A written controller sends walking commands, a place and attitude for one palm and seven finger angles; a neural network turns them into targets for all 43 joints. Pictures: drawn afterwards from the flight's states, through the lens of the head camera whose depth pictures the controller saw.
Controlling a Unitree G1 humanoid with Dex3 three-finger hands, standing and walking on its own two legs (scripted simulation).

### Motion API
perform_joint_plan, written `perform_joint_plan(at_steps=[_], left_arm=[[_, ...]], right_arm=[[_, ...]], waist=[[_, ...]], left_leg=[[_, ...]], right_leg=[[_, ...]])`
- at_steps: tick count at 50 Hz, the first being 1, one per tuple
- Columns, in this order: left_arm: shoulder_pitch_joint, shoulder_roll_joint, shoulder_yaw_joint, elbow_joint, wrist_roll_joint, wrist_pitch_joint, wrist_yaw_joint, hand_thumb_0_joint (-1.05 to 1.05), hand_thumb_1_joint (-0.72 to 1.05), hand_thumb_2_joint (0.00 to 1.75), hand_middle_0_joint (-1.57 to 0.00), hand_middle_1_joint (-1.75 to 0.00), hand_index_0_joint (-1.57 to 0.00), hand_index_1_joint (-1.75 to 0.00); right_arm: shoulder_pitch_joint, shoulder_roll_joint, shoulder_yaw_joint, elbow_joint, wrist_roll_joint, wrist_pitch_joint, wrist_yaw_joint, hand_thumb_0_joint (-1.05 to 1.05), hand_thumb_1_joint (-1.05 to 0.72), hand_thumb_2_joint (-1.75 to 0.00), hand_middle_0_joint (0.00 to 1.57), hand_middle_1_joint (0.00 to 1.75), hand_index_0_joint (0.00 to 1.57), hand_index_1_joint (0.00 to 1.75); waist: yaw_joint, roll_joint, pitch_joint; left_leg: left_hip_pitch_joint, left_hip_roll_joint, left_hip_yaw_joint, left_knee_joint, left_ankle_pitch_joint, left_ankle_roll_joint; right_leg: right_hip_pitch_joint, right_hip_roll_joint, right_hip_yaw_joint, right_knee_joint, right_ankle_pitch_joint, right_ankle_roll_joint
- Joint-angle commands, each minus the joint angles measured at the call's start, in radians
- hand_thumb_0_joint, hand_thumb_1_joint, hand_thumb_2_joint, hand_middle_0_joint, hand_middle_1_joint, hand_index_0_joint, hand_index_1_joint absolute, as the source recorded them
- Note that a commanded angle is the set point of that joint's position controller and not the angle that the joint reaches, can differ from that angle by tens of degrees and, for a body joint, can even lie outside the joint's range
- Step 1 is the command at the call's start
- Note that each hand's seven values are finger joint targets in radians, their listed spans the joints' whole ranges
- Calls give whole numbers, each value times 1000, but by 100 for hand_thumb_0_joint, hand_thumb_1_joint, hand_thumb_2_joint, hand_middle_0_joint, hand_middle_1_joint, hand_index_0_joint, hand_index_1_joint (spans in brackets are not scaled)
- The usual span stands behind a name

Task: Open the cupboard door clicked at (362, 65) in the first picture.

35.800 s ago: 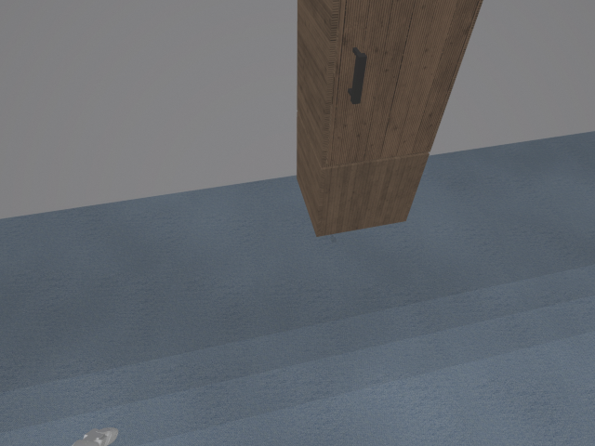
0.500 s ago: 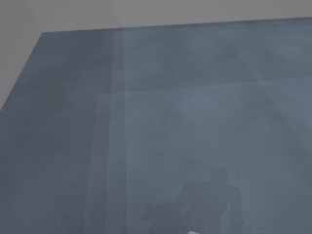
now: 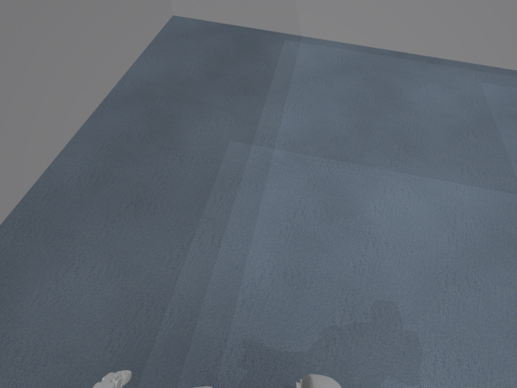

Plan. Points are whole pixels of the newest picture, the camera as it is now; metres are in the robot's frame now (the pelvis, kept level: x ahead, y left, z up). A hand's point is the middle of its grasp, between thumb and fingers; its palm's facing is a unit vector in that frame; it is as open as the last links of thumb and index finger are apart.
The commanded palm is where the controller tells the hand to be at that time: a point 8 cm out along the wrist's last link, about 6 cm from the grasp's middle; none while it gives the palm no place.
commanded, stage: turn to face it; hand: left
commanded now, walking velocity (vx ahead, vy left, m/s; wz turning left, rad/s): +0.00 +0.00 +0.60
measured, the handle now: out of the picture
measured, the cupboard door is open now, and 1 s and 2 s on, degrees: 42 42 42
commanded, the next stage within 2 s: none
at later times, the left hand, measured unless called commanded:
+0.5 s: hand out of the picture +0.00 +0.13 -0.15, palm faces +0.35 -0.90 -0.25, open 7.4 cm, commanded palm none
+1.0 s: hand out of the picture +0.05 +0.18 -0.15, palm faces +0.57 -0.76 -0.31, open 7.4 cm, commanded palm none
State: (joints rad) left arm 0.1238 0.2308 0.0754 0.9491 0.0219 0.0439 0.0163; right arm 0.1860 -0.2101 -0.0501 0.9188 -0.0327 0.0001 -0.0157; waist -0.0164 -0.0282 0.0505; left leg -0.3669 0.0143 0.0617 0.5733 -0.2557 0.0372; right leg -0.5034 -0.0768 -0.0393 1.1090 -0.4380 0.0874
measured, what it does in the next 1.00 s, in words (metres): steps on the spot, turning left: right foot, then left foot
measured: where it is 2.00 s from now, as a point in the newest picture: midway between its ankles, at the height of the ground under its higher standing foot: outside the picture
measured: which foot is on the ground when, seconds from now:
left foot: down 0.00-0.18, up 0.20-0.58, down 0.60-0.98, up 1.00-1.00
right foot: up 0.00-0.16, down 0.18-0.60, up 0.62-0.96, down 0.98-1.00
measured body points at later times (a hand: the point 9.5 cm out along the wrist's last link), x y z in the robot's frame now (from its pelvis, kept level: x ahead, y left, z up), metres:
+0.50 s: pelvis +0.03 -0.06 +0.01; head +0.10 -0.05 +0.45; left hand -0.01 +0.18 -0.13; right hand +0.22 -0.26 -0.14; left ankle -0.02 +0.06 -0.68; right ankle +0.03 -0.16 -0.73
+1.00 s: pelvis +0.07 -0.07 +0.00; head +0.13 -0.05 +0.44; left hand +0.02 +0.22 -0.12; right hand +0.26 -0.24 -0.16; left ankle -0.01 +0.05 -0.73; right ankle +0.12 -0.18 -0.74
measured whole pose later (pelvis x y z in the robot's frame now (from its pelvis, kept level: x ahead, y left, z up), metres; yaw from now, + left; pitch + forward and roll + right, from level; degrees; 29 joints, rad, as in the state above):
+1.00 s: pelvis +0.07 -0.07 +0.00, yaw +37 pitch +3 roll +1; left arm 0.11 0.24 0.06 0.85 0.02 0.01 0.01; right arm 0.20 -0.23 -0.07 0.93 -0.02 0.05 0.00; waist -0.02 0.03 0.08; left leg -0.35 -0.04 -0.10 0.61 -0.31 -0.02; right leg -0.30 -0.04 -0.03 0.58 -0.33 0.03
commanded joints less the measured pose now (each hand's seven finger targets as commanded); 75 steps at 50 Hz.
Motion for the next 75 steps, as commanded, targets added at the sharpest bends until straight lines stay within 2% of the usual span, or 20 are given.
perform_joint_plan(at_steps=[1, 7, 9, 10, 14, 24, 28, 30, 31, 36, 47, 48, 49, 50, 53, 63, 66, 67, 69, 75], left_arm=[[-8, 46, 8, -101, -8, -22, -3, 0, 90, 90, -20, -30, -20, -30], [116, 78, 14, -100, -11, -37, 1, 0, 90, 90, -20, -30, -20, -30], [173, 231, 42, -101, 13, -55, 16, 0, 90, 90, -20, -30, -20, -30], [157, 251, 34, -118, 6, -49, 17, 0, 90, 90, -20, -30, -20, -30], [74, 112, -1, -129, -4, -66, 19, 0, 90, 90, -20, -30, -20, -30], [196, 167, 25, -76, 7, -61, 20, 0, 90, 90, -20, -30, -20, -30], [147, 181, 38, -77, -3, -57, 9, 0, 90, 90, -20, -30, -20, -30], [86, 88, 11, -143, -15, -49, -4, 0, 90, 90, -20, -30, -20, -30], [30, 104, 9, -175, -3, -31, 4, 0, 90, 90, -20, -30, -20, -30], [66, 93, 21, -101, -3, -12, -6, 0, 90, 90, -20, -30, -20, -30], [89, 90, 13, -134, -14, -36, 1, 0, 90, 90, -20, -30, -20, -30], [136, 134, 24, -124, -9, -48, 7, 0, 90, 90, -20, -30, -20, -30], [167, 232, 44, -119, 8, -56, 18, 0, 90, 90, -20, -30, -20, -30], [159, 261, 40, -132, 6, -50, 20, 0, 90, 90, -20, -30, -20, -30], [52, 134, 8, -144, -6, -55, 24, 0, 90, 90, -20, -30, -20, -30], [154, 177, 31, -105, 5, -58, 20, 0, 90, 90, -20, -30, -20, -30], [136, 192, 37, -105, -1, -56, 13, 0, 90, 90, -20, -30, -20, -30], [114, 189, 38, -112, -9, -54, 10, 0, 90, 90, -20, -30, -20, -30], [50, 88, 7, -190, -14, -40, 2, 0, 90, 90, -20, -30, -20, -30], [54, 97, 19, -126, -1, -10, -7, 0, 90, 90, -20, -30, -20, -30]], right_arm=[[74, -209, -58, -42, 4, 1, -2, 0, -90, -90, 20, 30, 20, 30], [-47, -219, -72, -89, 11, 27, 9, 0, -90, -90, 20, 30, 20, 30], [-50, -107, -54, -126, 26, 29, 22, 0, -90, -90, 20, 30, 20, 30], [-63, -138, -62, -137, 18, 35, 27, 0, -90, -90, 20, 30, 20, 30], [-51, -108, -50, -69, 16, 57, 38, 0, -90, -90, 20, 30, 20, 30], [-176, -66, -20, -91, 24, 52, 47, 0, -90, -90, 20, 30, 20, 30], [-54, -106, -32, -74, 18, 36, 40, 0, -90, -90, 20, 30, 20, 30], [96, -295, -80, -52, 6, 27, 31, 0, -90, -90, 20, 30, 20, 30], [142, -308, -80, -32, 13, 33, 21, 0, -90, -90, 20, 30, 20, 30], [-36, -215, -52, -78, 11, 13, -2, 0, -90, -90, 20, 30, 20, 30], [-44, -219, -71, -82, 12, 26, 7, 0, -90, -90, 20, 30, 20, 30], [-50, -186, -68, -90, 21, 25, 11, 0, -90, -90, 20, 30, 20, 30], [-34, -118, -58, -109, 29, 24, 18, 0, -90, -90, 20, 30, 20, 30], [-44, -134, -63, -122, 23, 30, 22, 0, -90, -90, 20, 30, 20, 30], [-45, -117, -54, -68, 15, 52, 30, 0, -90, -90, 20, 30, 20, 30], [-138, -67, -23, -81, 24, 46, 48, 0, -90, -90, 20, 30, 20, 30], [-65, -97, -29, -74, 19, 36, 43, 0, -90, -90, 20, 30, 20, 30], [14, -133, -40, -58, 13, 31, 42, 0, -90, -90, 20, 30, 20, 30], [160, -328, -85, -37, 9, 27, 28, 0, -90, -90, 20, 30, 20, 30], [-36, -223, -52, -84, 8, 13, 1, 0, -90, -90, 20, 30, 20, 30]], waist=[[-15, 152, -151], [43, 166, -125], [71, -295, -112], [71, -238, -92], [0, -187, -74], [65, -188, -78], [-11, -120, -126], [-95, 355, -194], [-102, 206, -188], [7, 148, -108], [40, 175, -138], [66, 75, -152], [74, -221, -163], [80, -239, -131], [12, -204, -59], [57, -183, -73], [8, -150, -117], [-45, -82, -153], [-110, 344, -217], [5, 150, -87]], left_leg=[[241, 239, -275, -191, 464, 123], [33, 159, -311, -111, 263, 67], [-263, -85, -66, 254, -279, -78], [-226, -55, -98, 485, -381, -74], [-243, 12, -77, 669, -166, -108], [-94, 8, 48, 211, -194, -88], [173, -8, 69, -78, 8, -53], [481, 401, -454, -176, 649, 158], [437, 459, -458, -174, 674, 228], [224, 233, -263, -219, 424, 121], [76, 145, -351, -92, 375, 75], [-34, 85, -307, -13, 225, 20], [-229, -67, -127, 214, -149, -63], [-219, -67, -99, 465, -394, -76], [-258, 11, -105, 692, -221, -98], [-95, -4, 53, 192, -181, -87], [75, -34, 84, 0, -51, -61], [239, -13, 57, -103, 106, -39], [454, 430, -512, -175, 753, 224], [179, 219, -291, -232, 313, 123]], right_leg=[[-22, 18, 25, -143, 11, -1], [315, 69, -23, -606, 182, -26], [498, -337, 386, -858, 293, -172], [360, -444, 393, -857, 357, -252], [392, -230, 66, -731, 742, -182], [495, -293, -47, -668, 849, -201], [375, -279, -140, -483, 750, -127], [-81, -70, -162, -48, -194, 2], [-133, -59, -29, 51, -234, -8], [-61, -35, 41, 71, 33, 3], [324, 72, -12, -592, 168, -20], [476, -12, 58, -729, 264, -41], [593, -293, 333, -802, 384, -142], [459, -455, 377, -812, 484, -248], [413, -271, 120, -726, 717, -216], [510, -279, -63, -640, 895, -187], [450, -271, -118, -513, 868, -144], [347, -257, -149, -372, 769, -106], [-84, -39, -88, 55, -265, -9], [-42, -35, 38, 48, 25, -3]])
